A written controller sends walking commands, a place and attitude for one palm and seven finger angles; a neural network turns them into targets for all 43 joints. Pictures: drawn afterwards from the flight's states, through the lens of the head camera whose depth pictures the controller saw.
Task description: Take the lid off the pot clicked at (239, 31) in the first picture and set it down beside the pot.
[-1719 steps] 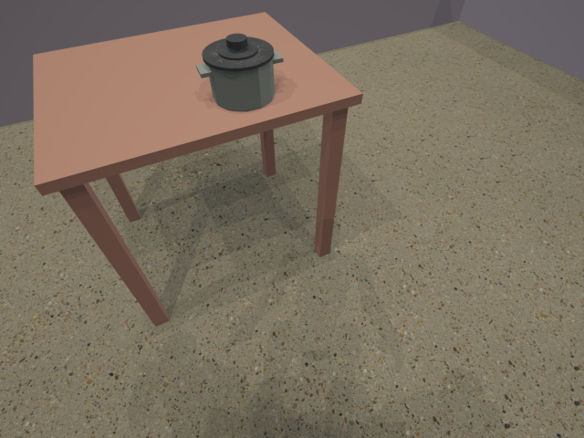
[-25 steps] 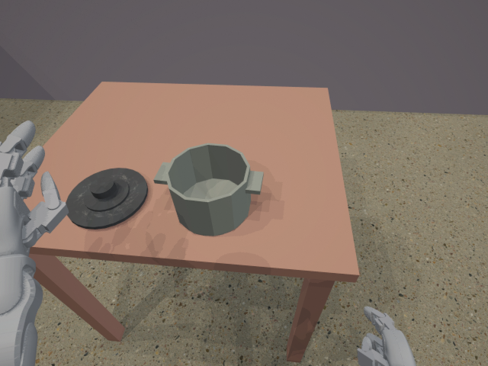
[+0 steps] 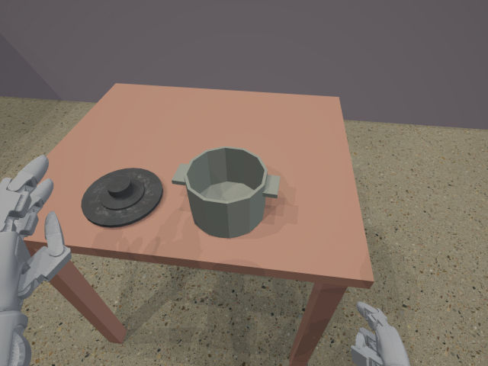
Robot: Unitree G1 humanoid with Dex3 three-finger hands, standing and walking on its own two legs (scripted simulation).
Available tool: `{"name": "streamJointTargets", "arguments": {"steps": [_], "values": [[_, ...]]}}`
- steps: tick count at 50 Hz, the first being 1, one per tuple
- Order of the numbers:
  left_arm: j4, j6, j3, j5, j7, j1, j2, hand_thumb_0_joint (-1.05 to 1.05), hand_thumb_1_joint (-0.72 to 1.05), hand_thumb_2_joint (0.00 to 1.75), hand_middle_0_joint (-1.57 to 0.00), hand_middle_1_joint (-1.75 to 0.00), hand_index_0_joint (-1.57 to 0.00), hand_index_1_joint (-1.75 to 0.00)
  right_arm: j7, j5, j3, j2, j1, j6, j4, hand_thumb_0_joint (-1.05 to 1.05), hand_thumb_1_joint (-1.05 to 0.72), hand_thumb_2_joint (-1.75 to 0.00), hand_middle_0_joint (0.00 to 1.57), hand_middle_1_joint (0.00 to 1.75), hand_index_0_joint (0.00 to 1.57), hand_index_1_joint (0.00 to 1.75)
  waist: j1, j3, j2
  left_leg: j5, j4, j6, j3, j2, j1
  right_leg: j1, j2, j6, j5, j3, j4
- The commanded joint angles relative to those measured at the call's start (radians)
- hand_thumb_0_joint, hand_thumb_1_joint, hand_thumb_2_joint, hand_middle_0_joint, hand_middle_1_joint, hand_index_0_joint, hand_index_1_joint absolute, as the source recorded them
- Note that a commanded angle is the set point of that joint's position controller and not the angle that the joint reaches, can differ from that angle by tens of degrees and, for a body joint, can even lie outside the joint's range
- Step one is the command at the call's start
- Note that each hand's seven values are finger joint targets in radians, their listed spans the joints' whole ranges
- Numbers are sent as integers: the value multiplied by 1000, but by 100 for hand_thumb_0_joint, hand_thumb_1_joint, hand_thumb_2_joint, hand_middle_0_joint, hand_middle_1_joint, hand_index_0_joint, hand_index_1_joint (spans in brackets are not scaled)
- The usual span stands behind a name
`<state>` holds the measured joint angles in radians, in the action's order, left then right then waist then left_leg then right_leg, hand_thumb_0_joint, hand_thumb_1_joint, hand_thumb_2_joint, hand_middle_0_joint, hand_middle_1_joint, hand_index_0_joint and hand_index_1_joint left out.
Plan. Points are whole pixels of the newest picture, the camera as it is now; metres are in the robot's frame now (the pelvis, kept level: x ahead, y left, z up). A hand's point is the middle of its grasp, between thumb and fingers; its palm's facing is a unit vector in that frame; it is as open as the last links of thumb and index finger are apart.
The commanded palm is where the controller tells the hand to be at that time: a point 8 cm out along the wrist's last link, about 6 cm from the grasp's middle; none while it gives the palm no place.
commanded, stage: draw the hand back to the body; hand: left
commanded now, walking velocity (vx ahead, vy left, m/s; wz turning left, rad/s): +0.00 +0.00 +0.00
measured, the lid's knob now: (119, 186) +0.44 +0.34 +0.02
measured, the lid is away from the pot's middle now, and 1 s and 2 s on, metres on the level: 0.24 0.24 0.24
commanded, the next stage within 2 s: step back with the hand held close in 0.12 s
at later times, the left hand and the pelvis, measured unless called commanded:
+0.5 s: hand (58, 259) +0.18 +0.25 +0.17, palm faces +0.31 -0.85 -0.43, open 7.4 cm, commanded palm +0.12 +0.30 +0.20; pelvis -0.01 +0.02 -0.01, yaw +0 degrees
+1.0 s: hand (19, 295) +0.14 +0.27 +0.17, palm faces +0.35 -0.83 -0.43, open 7.4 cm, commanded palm +0.07 +0.32 +0.20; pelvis -0.06 +0.03 -0.02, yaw +0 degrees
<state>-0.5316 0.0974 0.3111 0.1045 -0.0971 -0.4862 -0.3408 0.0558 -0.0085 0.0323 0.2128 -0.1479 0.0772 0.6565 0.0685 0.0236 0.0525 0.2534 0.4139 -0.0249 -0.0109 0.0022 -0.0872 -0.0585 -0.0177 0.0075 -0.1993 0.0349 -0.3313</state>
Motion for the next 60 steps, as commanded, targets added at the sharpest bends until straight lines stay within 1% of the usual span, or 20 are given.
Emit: {"name": "streamJointTargets", "arguments": {"steps": [1, 7, 9, 11, 12, 13, 14, 16, 20, 24, 28, 33, 36, 39, 43, 46, 48, 52, 56, 60], "values": [[-244, 65, 112, -6, -22, 99, -174, 0, 90, 90, -20, -30, -20, -30, 6, 1, -37, 105, 152, 55, -168, 0, -90, -90, 20, 30, 20, 30, -10, -65, -1, -187, -58, -13, 26, 23, 21, -43, 4, 22, 133, 2, 46], [-248, 59, 97, -17, -26, 87, -167, 0, 90, 90, -20, -30, -20, -30, 6, 5, -33, 106, 150, 56, -168, 0, -90, -90, 20, 30, 20, 30, -4, -81, 26, -197, -58, -10, 37, 24, 22, -40, 6, 25, 129, 6, 35], [-207, 49, 104, -12, -26, 61, -162, 0, 90, 90, -20, -30, -20, -30, 8, 5, -35, 105, 150, 48, -164, 0, -90, -90, 20, 30, 20, 30, 1, -62, -18, -192, -65, -10, 35, 27, 10, -38, 5, 24, 126, 8, 37], [-286, 56, 97, -14, -25, 118, -167, 0, 90, 90, -20, -30, -20, -30, 3, 3, -29, 103, 159, 54, -175, 0, -90, -90, 20, 30, 20, 30, -8, -74, 52, -188, -63, -6, 38, 22, 16, -34, 4, 26, 120, 2, 30], [-386, 102, 296, -13, -37, 254, -366, 0, 90, 90, -20, -30, -20, -30, 9, -9, -29, 135, 118, 23, -226, 0, -90, -90, 20, 30, 20, 30, -18, -18, 53, -98, -44, -33, 70, 54, -65, -94, 57, 16, 162, -106, 55], [-255, 101, 209, -9, -28, 114, -245, 0, 90, 90, -20, -30, -20, -30, 13, -3, -21, 97, 103, 3, -194, 0, -90, -90, 20, 30, 20, 30, -32, -12, -7, -109, -25, -35, 86, 53, -78, -110, 84, 19, 177, -104, 51], [-200, 88, 164, -17, -17, 26, -187, 0, 90, 90, -20, -30, -20, -30, 10, -5, -29, 105, 82, -11, -204, 0, -90, -90, 20, 30, 20, 30, -38, -42, -46, -146, -5, -33, 86, 60, -64, -115, 92, 15, 201, -104, 39], [-230, 87, 128, -20, -5, -7, -158, 0, 90, 90, -20, -30, -20, -30, 3, -7, -32, 107, 100, -27, -228, 0, -90, -90, 20, 30, 20, 30, -44, -93, -9, -222, 10, -36, 75, 67, -49, -114, 98, 10, 255, -98, 12], [-267, 85, 155, -28, -8, -49, -203, 0, 90, 90, -20, -30, -20, -30, 11, -10, -56, 126, 82, -60, -259, 0, -90, -90, 20, 30, 20, 30, -42, -135, -33, -300, 22, -37, 92, 93, -86, -107, 101, 3, 273, -70, -39], [-357, 91, 196, -27, -21, -110, -241, 0, 90, 90, -20, -30, -20, -30, 14, -16, -65, 121, 86, -78, -283, 0, -90, -90, 20, 30, 20, 30, -37, -181, 3, -376, 24, -38, 114, 112, -116, -97, 89, -1, 271, -53, -102], [-396, 91, 210, -22, -32, -150, -244, 0, 90, 90, -20, -30, -20, -30, 13, -20, -74, 119, 85, -79, -293, 0, -90, -90, 20, 30, 20, 30, -39, -183, 56, -384, 6, -43, 137, 139, -150, -133, 70, -10, 143, -36, -158], [-384, 96, 214, -25, -46, -144, -234, 0, 90, 90, -20, -30, -20, -30, 14, -22, -85, 127, 68, -63, -289, 0, -90, -90, 20, 30, 20, 30, -50, -148, 43, -169, -4, -54, 150, 157, -251, -157, 71, -8, 24, -45, -189], [-386, 102, 220, -28, -51, -137, -238, 0, 90, 90, -20, -30, -20, -30, 14, -27, -87, 127, 55, -56, -285, 0, -90, -90, 20, 30, 20, 30, -66, -143, -37, 41, 58, -45, 138, 116, -316, -162, 116, 16, 90, -100, -144], [-383, 114, 208, -31, -59, -124, -239, 0, 90, 90, -20, -30, -20, -30, 17, -26, -90, 120, 38, -55, -275, 0, -90, -90, 20, 30, 20, 30, -81, -124, -95, 152, 131, -36, 130, 83, -316, -244, 172, 39, 29, -160, -80], [-410, 132, 203, -35, -71, -114, -236, 0, 90, 90, -20, -30, -20, -30, 22, -23, -84, 120, 51, -46, -276, 0, -90, -90, 20, 30, 20, 30, -86, -112, -20, 206, 81, -42, 153, 98, -347, -268, 139, 32, -43, -124, -109], [-438, 147, 232, -42, -76, -120, -249, 0, 90, 90, -20, -30, -20, -30, 25, -22, -83, 129, 64, -31, -286, 0, -90, -90, 20, 30, 20, 30, -75, -128, 98, 258, -46, -61, 212, 150, -449, -162, 58, 3, -30, -41, -234], [-428, 152, 224, -45, -73, -116, -230, 0, 90, 90, -20, -30, -20, -30, 24, -20, -82, 123, 58, -23, -289, 0, -90, -90, 20, 30, 20, 30, -69, -121, 119, 250, -87, -71, 233, 178, -506, -118, 30, -10, -41, -18, -303], [-420, 153, 222, -43, -67, -118, -221, 0, 90, 90, -20, -30, -20, -30, 15, -15, -85, 123, 36, -10, -274, 0, -90, -90, 20, 30, 20, 30, -71, -143, 72, 121, -32, -69, 214, 174, -463, -137, 45, -5, -8, -44, -299], [-436, 158, 235, -51, -64, -81, -239, 0, 90, 90, -20, -30, -20, -30, 8, -10, -90, 132, 39, -9, -269, 0, -90, -90, 20, 30, 20, 30, -76, -135, 58, 175, -18, -76, 208, 179, -521, -119, 50, 2, 14, -67, -327], [-415, 165, 224, -48, -59, -69, -230, 0, 90, 90, -20, -30, -20, -30, 6, -13, -92, 125, 29, -20, -264, 0, -90, -90, 20, 30, 20, 30, -84, -139, -22, 201, 71, -57, 176, 137, -525, -141, 101, 24, 109, -120, -268]]}}
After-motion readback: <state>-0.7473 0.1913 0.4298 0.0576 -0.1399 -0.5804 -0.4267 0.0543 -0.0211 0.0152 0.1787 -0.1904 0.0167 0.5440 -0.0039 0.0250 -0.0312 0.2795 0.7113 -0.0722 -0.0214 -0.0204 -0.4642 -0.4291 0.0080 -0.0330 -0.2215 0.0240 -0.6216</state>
